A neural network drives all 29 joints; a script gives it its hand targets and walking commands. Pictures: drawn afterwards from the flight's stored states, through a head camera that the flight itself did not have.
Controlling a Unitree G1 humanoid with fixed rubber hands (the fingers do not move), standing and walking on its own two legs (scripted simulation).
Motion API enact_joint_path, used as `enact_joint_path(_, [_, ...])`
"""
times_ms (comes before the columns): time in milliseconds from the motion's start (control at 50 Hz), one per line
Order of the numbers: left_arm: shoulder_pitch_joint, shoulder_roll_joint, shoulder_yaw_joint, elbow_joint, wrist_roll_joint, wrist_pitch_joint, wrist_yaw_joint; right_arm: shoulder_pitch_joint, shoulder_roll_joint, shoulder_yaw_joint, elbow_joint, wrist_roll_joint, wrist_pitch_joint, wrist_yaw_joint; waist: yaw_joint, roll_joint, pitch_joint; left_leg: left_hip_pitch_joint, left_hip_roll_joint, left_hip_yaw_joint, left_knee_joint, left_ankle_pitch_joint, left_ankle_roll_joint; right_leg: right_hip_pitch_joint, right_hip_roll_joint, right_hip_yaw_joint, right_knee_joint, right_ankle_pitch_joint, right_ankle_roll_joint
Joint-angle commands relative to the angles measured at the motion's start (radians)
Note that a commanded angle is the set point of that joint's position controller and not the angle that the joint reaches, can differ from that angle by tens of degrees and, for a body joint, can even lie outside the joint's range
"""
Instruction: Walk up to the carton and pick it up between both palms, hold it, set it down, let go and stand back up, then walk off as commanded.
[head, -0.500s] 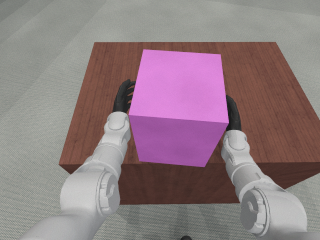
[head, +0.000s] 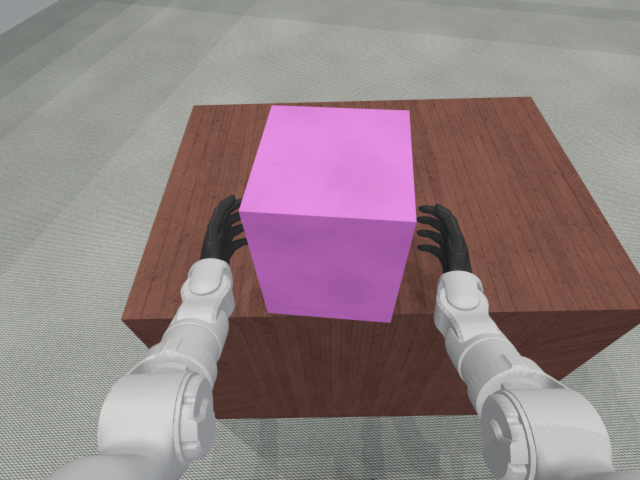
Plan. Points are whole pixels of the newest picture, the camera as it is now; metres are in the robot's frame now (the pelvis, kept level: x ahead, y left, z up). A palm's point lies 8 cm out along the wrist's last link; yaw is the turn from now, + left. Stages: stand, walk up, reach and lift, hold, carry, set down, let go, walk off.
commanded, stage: set down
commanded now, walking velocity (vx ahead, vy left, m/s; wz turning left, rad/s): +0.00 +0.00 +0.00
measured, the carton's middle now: (333, 218) +0.48 +0.00 +0.02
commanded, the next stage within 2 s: none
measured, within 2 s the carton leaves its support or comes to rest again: neither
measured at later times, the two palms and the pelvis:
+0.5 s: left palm (188, 316) +0.32 +0.19 +0.01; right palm (454, 332) +0.29 -0.15 +0.00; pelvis +0.00 +0.00 +0.00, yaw +0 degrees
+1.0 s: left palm (156, 368) +0.26 +0.22 +0.01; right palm (475, 376) +0.24 -0.16 +0.00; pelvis +0.00 +0.01 +0.00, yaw +0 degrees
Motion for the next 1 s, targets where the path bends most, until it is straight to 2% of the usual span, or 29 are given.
enact_joint_path(0, [-0.206, 0.234, -0.090, -0.085, -0.063, -0.029, -0.052, -0.078, 0.041, 0.112, -0.199, 0.176, -0.035, -0.044, 0.004, -0.041, -0.418, -0.132, -0.015, 0.003, -0.121, 0.066, -0.015, 0.697, -0.061, 0.157, 0.050, 0.025, 0.082])
enact_joint_path(160, [-0.165, 0.231, -0.131, -0.271, -0.139, -0.091, -0.051, -0.032, 0.074, 0.135, -0.452, 0.184, -0.103, -0.052, 0.016, -0.037, -0.527, -0.121, -0.013, -0.007, -0.104, 0.097, -0.024, 0.714, -0.052, 0.149, 0.070, 0.075, 0.080])
enact_joint_path(240, [-0.049, 0.225, -0.126, -0.386, -0.123, -0.095, -0.058, 0.109, 0.073, 0.167, -0.459, 0.175, -0.108, -0.050, 0.024, -0.003, -0.490, -0.056, -0.005, -0.012, -0.109, 0.139, -0.035, 0.716, -0.045, 0.148, 0.060, 0.097, 0.077])
enact_joint_path(300, [0.044, 0.226, -0.110, -0.438, -0.102, -0.068, -0.076, 0.213, 0.078, 0.206, -0.434, 0.176, -0.098, -0.057, 0.026, 0.002, -0.393, 0.001, -0.002, -0.007, -0.121, 0.142, -0.041, 0.700, -0.045, 0.146, 0.030, 0.055, 0.081])
enact_joint_path(400, [0.101, 0.217, -0.119, -0.470, -0.096, -0.010, -0.102, 0.245, 0.088, 0.215, -0.444, 0.194, -0.086, -0.070, 0.029, 0.021, -0.209, 0.035, 0.008, -0.004, -0.152, 0.057, -0.045, 0.651, -0.045, 0.130, -0.014, -0.101, 0.073])
enact_joint_path(480, [0.129, 0.208, -0.142, -0.507, -0.119, 0.017, -0.096, 0.230, 0.087, 0.188, -0.532, 0.198, -0.082, -0.063, 0.036, 0.015, -0.143, 0.027, 0.018, -0.004, -0.170, -0.009, -0.044, 0.635, -0.040, 0.123, -0.022, -0.194, 0.062])
enact_joint_path(580, [0.291, 0.198, -0.141, -0.622, -0.120, 0.037, -0.096, 0.382, 0.085, 0.208, -0.647, 0.200, -0.079, -0.051, 0.060, 0.008, -0.091, 0.067, 0.032, -0.005, -0.197, -0.021, -0.039, 0.678, -0.030, 0.119, -0.021, -0.180, 0.057])
enact_joint_path(660, [0.385, 0.217, -0.127, -0.687, -0.114, 0.067, -0.106, 0.492, 0.091, 0.243, -0.693, 0.199, -0.046, -0.048, 0.081, 0.001, -0.026, 0.093, 0.038, -0.004, -0.208, -0.047, -0.032, 0.682, -0.044, 0.139, -0.039, -0.236, 0.056])
enact_joint_path(740, [0.373, 0.248, -0.150, -0.752, -0.140, 0.088, -0.104, 0.491, 0.075, 0.226, -0.754, 0.197, -0.001, -0.044, 0.072, 0.008, 0.014, 0.052, 0.058, -0.012, -0.231, -0.137, -0.021, 0.686, -0.047, 0.149, -0.029, -0.298, 0.056])
enact_joint_path(820, [0.447, 0.261, -0.168, -0.861, -0.162, 0.091, -0.101, 0.566, 0.074, 0.232, -0.864, 0.194, 0.016, -0.042, 0.070, 0.017, 0.024, 0.024, 0.084, -0.025, -0.262, -0.164, -0.013, 0.758, -0.044, 0.155, -0.008, -0.259, 0.061])
enact_joint_path(880, [0.496, 0.259, -0.187, -0.893, -0.170, 0.103, -0.102, 0.618, 0.055, 0.232, -0.895, 0.192, 0.035, -0.035, 0.061, 0.024, 0.044, 0.018, 0.099, -0.030, -0.275, -0.187, -0.013, 0.766, -0.043, 0.157, -0.001, -0.263, 0.061])
enact_joint_path(980, [0.573, 0.243, -0.191, -0.892, -0.157, 0.167, -0.113, 0.686, 0.023, 0.239, -0.926, 0.192, 0.082, -0.028, 0.070, 0.026, 0.119, 0.019, 0.101, -0.022, -0.286, -0.214, -0.020, 0.765, -0.052, 0.167, -0.013, -0.296, 0.057])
